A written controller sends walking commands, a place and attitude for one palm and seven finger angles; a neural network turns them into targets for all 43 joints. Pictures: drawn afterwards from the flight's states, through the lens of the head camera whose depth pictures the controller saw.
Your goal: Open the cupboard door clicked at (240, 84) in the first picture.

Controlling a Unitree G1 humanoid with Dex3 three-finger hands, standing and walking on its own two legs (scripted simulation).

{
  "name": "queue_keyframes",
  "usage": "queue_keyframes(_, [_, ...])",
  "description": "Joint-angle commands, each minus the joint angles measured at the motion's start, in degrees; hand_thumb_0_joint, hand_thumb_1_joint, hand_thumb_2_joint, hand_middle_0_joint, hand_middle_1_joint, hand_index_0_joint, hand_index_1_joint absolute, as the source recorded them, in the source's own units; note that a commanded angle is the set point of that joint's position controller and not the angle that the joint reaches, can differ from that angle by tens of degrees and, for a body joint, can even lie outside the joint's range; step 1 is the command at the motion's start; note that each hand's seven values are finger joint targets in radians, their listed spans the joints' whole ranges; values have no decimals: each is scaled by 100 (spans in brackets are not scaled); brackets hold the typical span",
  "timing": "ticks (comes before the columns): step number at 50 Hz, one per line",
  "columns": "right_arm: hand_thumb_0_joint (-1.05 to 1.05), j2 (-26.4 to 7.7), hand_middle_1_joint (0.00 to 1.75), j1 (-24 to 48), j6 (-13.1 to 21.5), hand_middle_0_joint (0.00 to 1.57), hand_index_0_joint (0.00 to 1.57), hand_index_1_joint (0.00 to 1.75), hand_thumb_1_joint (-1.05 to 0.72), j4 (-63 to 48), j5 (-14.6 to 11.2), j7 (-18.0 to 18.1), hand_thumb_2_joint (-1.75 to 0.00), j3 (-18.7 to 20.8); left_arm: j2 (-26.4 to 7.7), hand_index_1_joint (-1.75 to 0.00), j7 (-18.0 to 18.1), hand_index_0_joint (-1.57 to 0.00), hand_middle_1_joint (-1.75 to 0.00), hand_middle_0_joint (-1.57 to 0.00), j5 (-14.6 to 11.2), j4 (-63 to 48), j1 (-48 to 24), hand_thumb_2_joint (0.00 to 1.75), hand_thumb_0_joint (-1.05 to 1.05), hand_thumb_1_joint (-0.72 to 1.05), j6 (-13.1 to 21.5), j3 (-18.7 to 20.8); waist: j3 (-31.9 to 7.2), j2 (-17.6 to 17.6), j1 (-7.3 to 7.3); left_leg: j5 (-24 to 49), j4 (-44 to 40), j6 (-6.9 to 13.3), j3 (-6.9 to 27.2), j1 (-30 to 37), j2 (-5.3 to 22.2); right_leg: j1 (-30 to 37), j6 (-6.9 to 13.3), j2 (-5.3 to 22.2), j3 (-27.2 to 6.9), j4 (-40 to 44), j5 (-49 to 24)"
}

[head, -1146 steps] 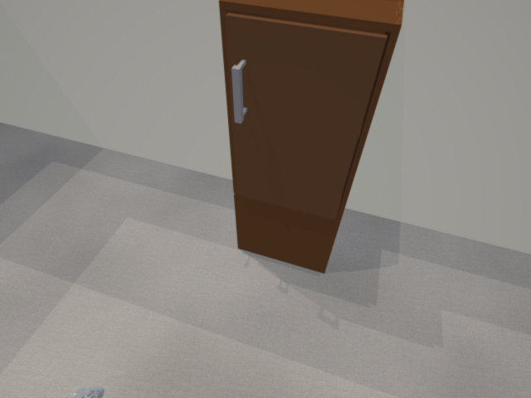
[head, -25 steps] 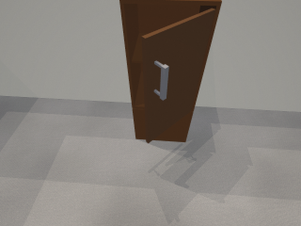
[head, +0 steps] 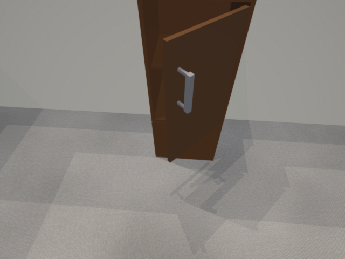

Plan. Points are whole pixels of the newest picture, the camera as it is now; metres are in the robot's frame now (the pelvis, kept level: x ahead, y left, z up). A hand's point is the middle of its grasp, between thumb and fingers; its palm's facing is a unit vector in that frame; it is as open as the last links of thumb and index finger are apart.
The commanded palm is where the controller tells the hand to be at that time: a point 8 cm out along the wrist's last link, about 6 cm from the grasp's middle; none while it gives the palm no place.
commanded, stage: look to check the result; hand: left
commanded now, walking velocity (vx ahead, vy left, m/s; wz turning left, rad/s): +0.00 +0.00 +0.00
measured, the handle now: (184, 91) +0.59 +0.00 +0.05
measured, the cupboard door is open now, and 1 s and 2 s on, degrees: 46 46 46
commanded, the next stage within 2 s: walk to a spot facing it in 0.40 s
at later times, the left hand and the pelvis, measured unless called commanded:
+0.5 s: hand out of the picture +0.01 +0.16 -0.17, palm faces +0.04 -0.98 -0.19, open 7.4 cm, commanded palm none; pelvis +0.01 -0.01 +0.00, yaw +0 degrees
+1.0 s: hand out of the picture +0.09 +0.16 -0.17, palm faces -0.09 -0.95 -0.30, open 7.4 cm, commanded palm none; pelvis +0.01 -0.04 -0.02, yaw -10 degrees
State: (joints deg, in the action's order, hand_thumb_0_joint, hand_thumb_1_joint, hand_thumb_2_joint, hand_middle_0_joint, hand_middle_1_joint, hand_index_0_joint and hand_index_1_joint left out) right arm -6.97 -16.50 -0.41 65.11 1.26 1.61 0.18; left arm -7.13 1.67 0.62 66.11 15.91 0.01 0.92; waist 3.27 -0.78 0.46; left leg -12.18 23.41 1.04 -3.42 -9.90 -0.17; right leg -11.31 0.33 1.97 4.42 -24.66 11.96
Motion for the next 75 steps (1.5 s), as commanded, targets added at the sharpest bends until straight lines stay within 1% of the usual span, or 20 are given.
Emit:
queue_keyframes(1, [0, -481, 30, -449, 54, 20, 20, 30, -90, -71, -1, 48, -90, 59, -576, -30, 44, -20, -30, -20, -1, -91, 321, 90, 0, 90, 77, 106, 142, 107, 12, 199, -512, 63, 502, -194, 549, -84, 171, 457, -496, 534, -37])
queue_keyframes(26, [0, -540, 30, -305, 82, 20, 20, 30, -90, 5, -7, 63, -90, 21, -650, -30, 42, -20, -30, -20, -29, -73, 249, 90, 0, 90, 118, 84, 51, -16, -20, 760, -509, 25, 493, -17, 574, 243, 186, 498, -446, 617, -598])
queue_keyframes(33, [0, -774, 30, -218, -74, 20, 20, 30, -90, -244, 4, 161, -90, 250, -859, -30, -28, -20, -30, -20, 34, -417, 0, 90, 0, 90, -108, 362, 148, 96, 29, 145, -37, 32, 170, -96, 782, -415, 296, 428, -791, 137, -664])
queue_keyframes(38, [0, -1110, 30, -94, -56, 20, 20, 30, -90, -616, 29, 191, -90, 409, -824, -30, -130, -20, -30, -20, 70, -819, -169, 90, 0, 90, -198, 474, -28, -539, 8, -128, -350, 330, 595, -52, 1405, -920, 194, -19, -657, -837, -352])
queue_keyframes(40, [0, -1277, 30, -63, -19, 20, 20, 30, -90, -737, 53, 199, -90, 471, -754, -30, -171, -20, -30, -20, 81, -954, -224, 90, 0, 90, -246, 505, -113, -993, -10, 88, -679, 689, 947, -124, 2006, -1072, 97, -196, -378, -1983, 823])
queue_keyframes(42, [0, -1321, 30, 59, 1, 20, 20, 30, -90, -860, 105, 187, -90, 470, -674, -30, -210, -20, -30, -20, 82, -1114, -377, 90, 0, 90, -265, 521, 7, -1023, -17, 844, -648, 918, 903, -88, 2226, -1306, 64, -82, -378, -2523, 1640])
queue_keyframes(45, [0, -1368, 30, 434, -10, 20, 20, 30, -90, -1062, 71, 165, -90, 493, -745, -30, -231, -20, -30, -20, 71, -1046, 202, 90, 0, 90, -181, 542, -218, -312, -366, 1423, 623, 408, 33, -286, 1757, -269, 93, -49, -328, -842, 352])
queue_keyframes(46, [0, -1188, 30, 471, -51, 20, 20, 30, -90, -1175, -3, 142, -90, 491, -1172, -30, -179, -20, -30, -20, 123, -1016, 417, 90, 0, 90, -119, 619, -234, 991, -455, 185, 1780, -45, -491, -978, 992, 280, 326, 614, -1544, 300, -1056])
queue_keyframes(47, [0, -889, 30, 650, -82, 20, 20, 30, -90, -1385, -60, 79, -90, 443, -1756, -30, -105, -20, -30, -20, 119, -1001, 506, 90, 0, 90, -98, 717, -134, 2080, -499, -2288, 3155, -320, -597, -2009, 215, 516, 902, 1803, -3140, 796, -2269])
queue_keyframes(48, [0, -1039, 30, 803, -163, 20, 20, 30, -90, -1382, -36, 89, -90, 465, -1677, -30, -47, -20, -30, -20, 54, -1030, 591, 90, 0, 90, -109, 701, -168, 1484, -544, -2242, 3941, -262, 216, -2096, 292, 369, 1171, 1706, -3256, 785, -1882])
queue_keyframes(49, [0, -1006, 30, 860, -176, 20, 20, 30, -90, -1399, -40, 89, -90, 490, -1522, -30, 11, -20, -30, -20, 63, -1083, 314, 90, 0, 90, -125, 706, -162, 1316, -376, -1939, 4304, -264, 385, -2349, 338, 410, 1161, 1536, -3207, 671, -1794])
queue_keyframes(51, [0, -982, 30, 958, -145, 20, 20, 30, -90, -1407, -32, 48, -90, 450, -1365, -30, 24, -20, -30, -20, 48, -1259, 1, 90, 0, 90, -76, 646, -282, 711, -253, -1371, 4319, -357, 506, -2355, 422, 544, 1197, 1210, -2750, 455, -2045])
queue_keyframes(54, [0, -915, 30, 965, -160, 20, 20, 30, -90, -1444, -47, 38, -90, 427, -1403, -30, 34, -20, -30, -20, 56, -1295, 68, 90, 0, 90, -29, 634, -670, 387, -215, -1154, 3939, -430, 478, -2170, 342, 907, 1095, 1027, -2551, 307, -2577])
queue_keyframes(64, [0, -974, 30, 1540, -106, 20, 20, 30, -90, -1861, -104, 66, -90, 419, -1564, -30, -25, -20, -30, -20, 103, -1485, 277, 90, 0, 90, -76, 688, -566, 762, -374, -1281, 2887, -438, 556, -1968, 79, 864, 1158, 810, -3151, 228, -2826])
queue_keyframes(69, [0, -965, 30, 1161, -32, 20, 20, 30, -90, -1879, -159, 90, -90, 404, -1629, -30, -21, -20, -30, -20, 97, -1635, -64, 90, 0, 90, -114, 712, -705, 724, -134, -969, 1412, -348, 627, -984, -35, 328, 971, 616, -3335, -62, -2822])
queue_keyframes(71, [0, -1173, 30, 497, 53, 20, 20, 30, -90, -1708, -141, 134, -90, 420, -1467, -30, -40, -20, -30, -20, 29, -1752, -369, 90, 0, 90, -131, 657, -843, 407, 182, -45, -45, -230, 835, 564, 329, -789, 502, 132, -2894, -520, -1643])
queue_keyframes(72, [0, -1691, 30, 431, 118, 20, 20, 30, -90, -1737, -39, 162, -90, 501, -1143, -30, -101, -20, -30, -20, -29, -1841, -186, 90, 0, 90, -139, 591, -872, -1092, 129, 234, -633, 257, 2236, 1415, 1695, -2013, 142, -677, -2066, -1317, 413])
queue_keyframes(73, [0, -1974, 30, 274, 84, 20, 20, 30, -90, -1825, 15, 175, -90, 524, -1146, -30, -170, -20, -30, -20, 12, -1980, -301, 90, 0, 90, -96, 557, -665, -1647, 147, 1118, -813, 943, 3087, 1100, 2857, -2377, -165, -727, -1008, -2717, 2444])
queue_keyframes(74, [0, -1983, 30, 433, 42, 20, 20, 30, -90, -2023, 30, 178, -90, 503, -1253, -30, -224, -20, -30, -20, 61, -2116, -284, 90, 0, 90, -55, 571, -450, -644, 29, 1114, -593, 1265, 2997, 288, 3026, -2220, -270, -355, -887, -3410, 2320])
queue_keyframes(75, [0, -1712, 30, 325, 97, 20, 20, 30, -90, -1871, 115, 170, -90, 428, -1220, -30, -232, -20, -30, -20, 158, -1921, -486, 90, 0, 90, -101, 605, -370, -1032, 56, 2252, -505, 1044, 2620, 309, 2441, -2317, -306, -459, -892, -3999, 2115])
